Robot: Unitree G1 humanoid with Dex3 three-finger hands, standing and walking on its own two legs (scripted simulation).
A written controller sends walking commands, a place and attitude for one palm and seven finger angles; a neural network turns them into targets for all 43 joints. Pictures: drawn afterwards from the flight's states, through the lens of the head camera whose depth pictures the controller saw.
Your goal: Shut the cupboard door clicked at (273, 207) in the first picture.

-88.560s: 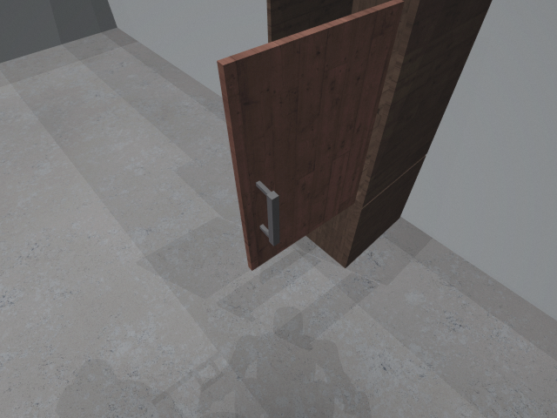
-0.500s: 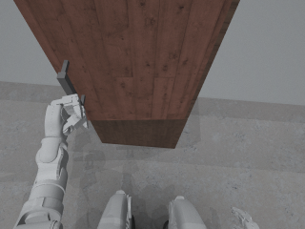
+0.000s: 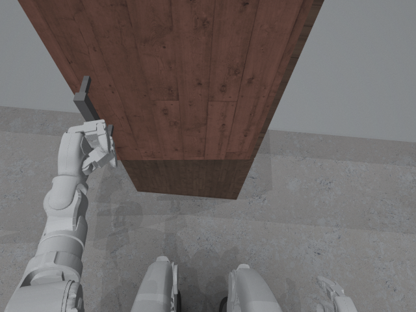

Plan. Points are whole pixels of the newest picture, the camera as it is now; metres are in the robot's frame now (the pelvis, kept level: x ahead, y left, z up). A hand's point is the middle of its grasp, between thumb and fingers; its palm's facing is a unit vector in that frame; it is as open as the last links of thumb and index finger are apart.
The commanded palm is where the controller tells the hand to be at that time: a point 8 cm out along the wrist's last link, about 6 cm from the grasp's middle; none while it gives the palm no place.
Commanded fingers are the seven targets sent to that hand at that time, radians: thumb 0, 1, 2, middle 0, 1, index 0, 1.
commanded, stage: push the door shut along its arc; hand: left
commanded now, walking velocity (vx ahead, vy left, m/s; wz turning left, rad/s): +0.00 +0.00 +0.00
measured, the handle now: (98, 116) +0.49 +0.24 +0.03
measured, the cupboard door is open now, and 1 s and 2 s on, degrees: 6 0 0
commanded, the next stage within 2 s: pull the fist back off the door in 0.62 s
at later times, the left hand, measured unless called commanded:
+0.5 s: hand (115, 129) +0.45 +0.19 +0.03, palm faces -0.14 -0.99 -0.05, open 3.1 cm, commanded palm +0.46 +0.23 +0.03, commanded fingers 0.00 0.90 0.90 -1.30 -1.50 -1.30 -1.50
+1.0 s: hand (126, 125) +0.46 +0.17 +0.03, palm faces +0.08 -0.99 -0.09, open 3.1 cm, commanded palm +0.45 +0.20 +0.03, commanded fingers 0.00 0.90 0.90 -1.30 -1.50 -1.30 -1.50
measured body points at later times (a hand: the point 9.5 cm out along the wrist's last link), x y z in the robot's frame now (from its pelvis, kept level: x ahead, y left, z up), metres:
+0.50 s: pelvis +0.00 +0.01 -0.01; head +0.13 +0.03 +0.42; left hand +0.45 +0.25 +0.04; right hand +0.05 -0.26 -0.13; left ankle +0.06 +0.11 -0.61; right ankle +0.02 -0.10 -0.61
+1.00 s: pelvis -0.05 +0.01 -0.03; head +0.08 +0.04 +0.40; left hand +0.45 +0.23 +0.04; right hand +0.02 -0.26 -0.13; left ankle +0.06 +0.11 -0.61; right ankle +0.02 -0.10 -0.61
